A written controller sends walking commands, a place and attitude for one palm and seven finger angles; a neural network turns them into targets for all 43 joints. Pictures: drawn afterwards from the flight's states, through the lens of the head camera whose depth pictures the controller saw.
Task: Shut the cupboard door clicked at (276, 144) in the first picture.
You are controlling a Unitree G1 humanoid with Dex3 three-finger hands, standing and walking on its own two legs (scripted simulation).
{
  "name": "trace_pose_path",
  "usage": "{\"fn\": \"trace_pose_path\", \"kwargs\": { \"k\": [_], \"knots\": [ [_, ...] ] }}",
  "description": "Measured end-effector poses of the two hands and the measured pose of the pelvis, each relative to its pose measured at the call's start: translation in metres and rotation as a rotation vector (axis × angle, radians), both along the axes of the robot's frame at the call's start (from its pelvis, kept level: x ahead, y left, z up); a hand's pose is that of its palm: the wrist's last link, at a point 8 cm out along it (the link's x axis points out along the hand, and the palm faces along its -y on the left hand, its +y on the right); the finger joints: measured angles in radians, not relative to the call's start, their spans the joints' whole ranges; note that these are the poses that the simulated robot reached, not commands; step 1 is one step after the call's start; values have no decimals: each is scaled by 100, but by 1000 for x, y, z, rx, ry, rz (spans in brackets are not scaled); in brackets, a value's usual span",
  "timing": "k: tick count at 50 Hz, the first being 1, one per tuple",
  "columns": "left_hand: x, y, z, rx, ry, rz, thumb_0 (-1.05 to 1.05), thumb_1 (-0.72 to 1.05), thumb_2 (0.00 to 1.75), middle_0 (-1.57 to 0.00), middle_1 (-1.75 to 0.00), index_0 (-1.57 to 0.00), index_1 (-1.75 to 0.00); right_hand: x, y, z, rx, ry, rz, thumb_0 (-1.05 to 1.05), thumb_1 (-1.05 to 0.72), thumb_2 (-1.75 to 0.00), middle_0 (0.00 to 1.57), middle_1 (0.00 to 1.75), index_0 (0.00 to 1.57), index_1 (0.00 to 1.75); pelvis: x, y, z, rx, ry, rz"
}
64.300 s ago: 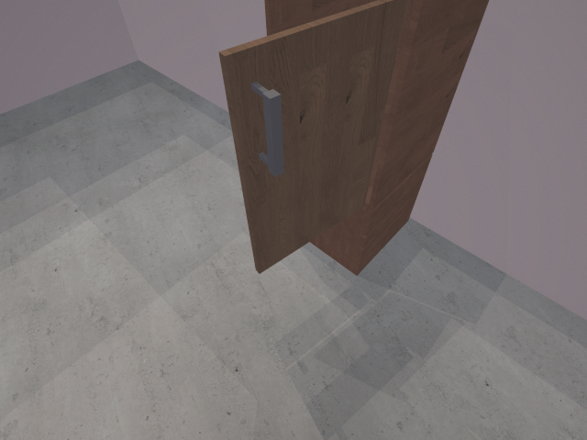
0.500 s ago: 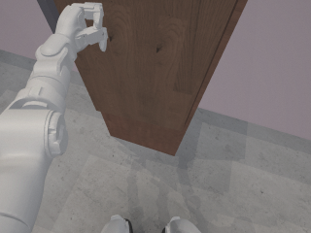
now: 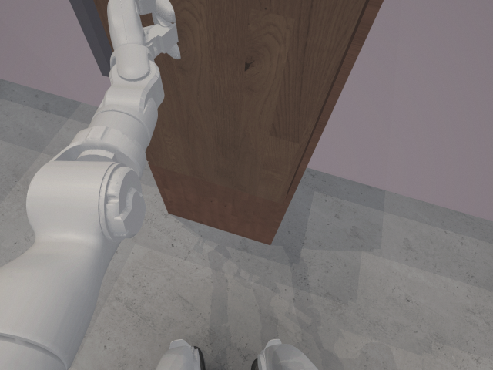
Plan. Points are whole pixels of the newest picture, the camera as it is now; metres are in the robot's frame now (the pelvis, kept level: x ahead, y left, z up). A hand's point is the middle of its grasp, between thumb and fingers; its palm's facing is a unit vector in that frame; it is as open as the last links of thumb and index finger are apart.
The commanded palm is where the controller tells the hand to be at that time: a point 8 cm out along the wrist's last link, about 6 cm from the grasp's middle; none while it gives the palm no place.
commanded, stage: pull the fist back off the door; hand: left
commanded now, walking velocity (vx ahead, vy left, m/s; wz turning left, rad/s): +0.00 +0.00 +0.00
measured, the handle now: (100, 21) +0.63 +0.14 +0.16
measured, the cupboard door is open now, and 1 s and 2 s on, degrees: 0 0 0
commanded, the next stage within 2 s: draw the hand back to the body in 0.64 s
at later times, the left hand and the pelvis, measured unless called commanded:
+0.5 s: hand (176, 58) +0.53 +0.03 +0.17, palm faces +0.01 -1.00 +0.01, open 3.1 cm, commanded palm +0.48 +0.07 +0.17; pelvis +0.02 +0.00 +0.03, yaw -3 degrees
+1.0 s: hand (153, 87) +0.46 +0.06 +0.18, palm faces +0.03 -1.00 -0.01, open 3.1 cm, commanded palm +0.41 +0.11 +0.18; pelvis +0.03 -0.02 +0.04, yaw -2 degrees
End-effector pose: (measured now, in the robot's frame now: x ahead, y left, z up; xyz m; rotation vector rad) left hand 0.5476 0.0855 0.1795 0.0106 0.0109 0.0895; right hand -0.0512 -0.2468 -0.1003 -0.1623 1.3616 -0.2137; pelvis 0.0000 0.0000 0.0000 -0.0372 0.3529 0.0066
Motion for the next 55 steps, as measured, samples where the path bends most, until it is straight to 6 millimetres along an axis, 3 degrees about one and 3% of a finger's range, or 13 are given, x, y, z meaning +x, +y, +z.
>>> {"fn": "trace_pose_path", "kwargs": {
  "k": [9, 16, 22, 33, 38, 42, 46, 55],
  "knots": [
    [-6, -10, 0, -17, 24, -78, 2, 92, 97, -130, -150, -130, -150, -31, 14, 6, 39, 37, -97, 0, -91, -90, 20, 30, 20, 30, 0, 0, 11, 9, -40, -36],
    [-17, -11, -6, -28, -10, -77, 2, 91, 92, -130, -150, -130, -150, -28, 4, 12, 25, 37, -112, 1, -91, -90, 20, 30, 20, 30, 10, -1, 19, 19, -76, -56],
    [-31, -4, -14, -30, -35, -71, 2, 90, 91, -130, -150, -130, -150, 7, -11, 13, 3, -31, -104, 1, -91, -90, 20, 30, 20, 30, 20, -3, 23, 26, -111, -64],
    [-72, -6, -11, -11, -29, -93, 2, 90, 90, -130, -150, -130, -150, 124, -24, 15, 14, -293, -6, 1, -91, -90, 20, 30, 20, 30, 30, -9, 30, 34, -191, -40],
    [-77, -13, -4, -8, -31, -91, 2, 90, 90, -130, -150, -130, -150, 162, -22, 20, 23, -389, 42, 1, -91, -90, 20, 30, 20, 30, 27, -13, 30, 41, -208, -28],
    [-77, -12, 2, -15, -39, -84, 2, 89, 90, -130, -150, -130, -150, 170, -19, 21, 36, -414, 52, 1, -91, -90, 20, 30, 20, 30, 26, -16, 30, 46, -209, -33],
    [-87, 4, 5, -19, -62, -66, 2, 89, 90, -130, -150, -130, -150, 164, -19, 20, 57, -409, 31, 1, -91, -90, 20, 30, 20, 30, 28, -18, 33, 52, -222, -49],
    [-146, 52, -1, -1, -74, -58, 2, 90, 90, -130, -150, -130, -150, 156, -26, 24, 42, -387, 14, 1, -91, -90, 20, 30, 20, 30, 28, -20, 39, 48, -297, -45]
  ]
}}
